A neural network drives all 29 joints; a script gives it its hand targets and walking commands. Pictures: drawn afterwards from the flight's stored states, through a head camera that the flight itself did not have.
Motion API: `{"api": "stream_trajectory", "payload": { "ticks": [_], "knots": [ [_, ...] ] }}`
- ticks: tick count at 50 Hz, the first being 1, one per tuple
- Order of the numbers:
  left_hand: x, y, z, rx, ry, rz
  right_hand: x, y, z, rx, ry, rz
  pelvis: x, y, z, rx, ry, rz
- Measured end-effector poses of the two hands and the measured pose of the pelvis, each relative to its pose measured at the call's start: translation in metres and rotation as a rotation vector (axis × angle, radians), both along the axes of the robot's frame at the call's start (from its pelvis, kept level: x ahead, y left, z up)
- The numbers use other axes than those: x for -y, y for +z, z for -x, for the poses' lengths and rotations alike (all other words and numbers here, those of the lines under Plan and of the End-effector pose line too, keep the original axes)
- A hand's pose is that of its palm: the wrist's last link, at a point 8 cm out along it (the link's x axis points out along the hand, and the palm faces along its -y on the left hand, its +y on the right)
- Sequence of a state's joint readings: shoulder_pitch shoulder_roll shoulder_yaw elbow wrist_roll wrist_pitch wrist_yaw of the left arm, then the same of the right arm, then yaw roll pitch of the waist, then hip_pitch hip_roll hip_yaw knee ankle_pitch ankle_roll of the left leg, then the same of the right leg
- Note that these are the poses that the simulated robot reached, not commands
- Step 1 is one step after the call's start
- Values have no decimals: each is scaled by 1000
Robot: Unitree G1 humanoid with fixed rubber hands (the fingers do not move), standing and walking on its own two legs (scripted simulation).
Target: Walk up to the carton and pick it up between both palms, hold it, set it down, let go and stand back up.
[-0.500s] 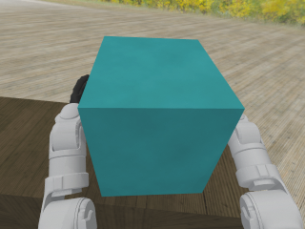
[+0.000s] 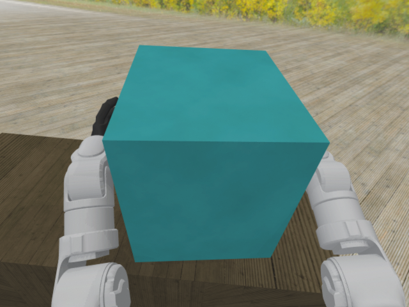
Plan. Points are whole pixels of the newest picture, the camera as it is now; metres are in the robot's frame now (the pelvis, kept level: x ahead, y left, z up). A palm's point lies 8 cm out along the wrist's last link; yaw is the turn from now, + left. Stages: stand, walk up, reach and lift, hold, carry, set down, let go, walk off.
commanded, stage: hold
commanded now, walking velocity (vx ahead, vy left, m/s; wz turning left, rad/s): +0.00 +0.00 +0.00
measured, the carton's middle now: (204, 150) +0.39 +0.00 +0.18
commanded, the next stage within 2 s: none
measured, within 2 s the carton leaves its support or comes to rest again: neither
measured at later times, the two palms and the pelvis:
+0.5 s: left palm (102, 141) +0.36 +0.18 +0.22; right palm (297, 144) +0.36 -0.18 +0.22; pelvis +0.00 +0.00 +0.00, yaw +0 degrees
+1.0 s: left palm (103, 140) +0.36 +0.18 +0.22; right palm (297, 142) +0.37 -0.18 +0.22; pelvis +0.00 +0.00 +0.00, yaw +0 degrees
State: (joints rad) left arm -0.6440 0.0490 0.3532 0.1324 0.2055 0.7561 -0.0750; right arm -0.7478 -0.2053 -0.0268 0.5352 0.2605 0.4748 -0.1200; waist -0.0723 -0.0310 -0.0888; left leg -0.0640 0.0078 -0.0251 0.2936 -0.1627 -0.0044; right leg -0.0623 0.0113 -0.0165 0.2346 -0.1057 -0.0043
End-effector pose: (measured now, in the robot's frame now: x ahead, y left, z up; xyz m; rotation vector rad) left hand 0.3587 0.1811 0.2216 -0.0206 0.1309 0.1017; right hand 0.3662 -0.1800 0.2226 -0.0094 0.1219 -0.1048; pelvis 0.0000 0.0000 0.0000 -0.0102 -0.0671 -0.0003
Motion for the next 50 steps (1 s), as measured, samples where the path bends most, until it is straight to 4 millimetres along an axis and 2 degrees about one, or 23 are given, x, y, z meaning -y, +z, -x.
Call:
{"api": "stream_trajectory", "payload": {
  "ticks": [44,50],
  "knots": [
    [-1,-2,3,7,-2,-2,-2,-2,2,7,-2,1,0,0,-1,8,8,1],
    [-3,-2,-2,-5,-8,2,-3,-3,-1,-5,-7,4,-2,0,-1,-2,5,0]
  ]
}}
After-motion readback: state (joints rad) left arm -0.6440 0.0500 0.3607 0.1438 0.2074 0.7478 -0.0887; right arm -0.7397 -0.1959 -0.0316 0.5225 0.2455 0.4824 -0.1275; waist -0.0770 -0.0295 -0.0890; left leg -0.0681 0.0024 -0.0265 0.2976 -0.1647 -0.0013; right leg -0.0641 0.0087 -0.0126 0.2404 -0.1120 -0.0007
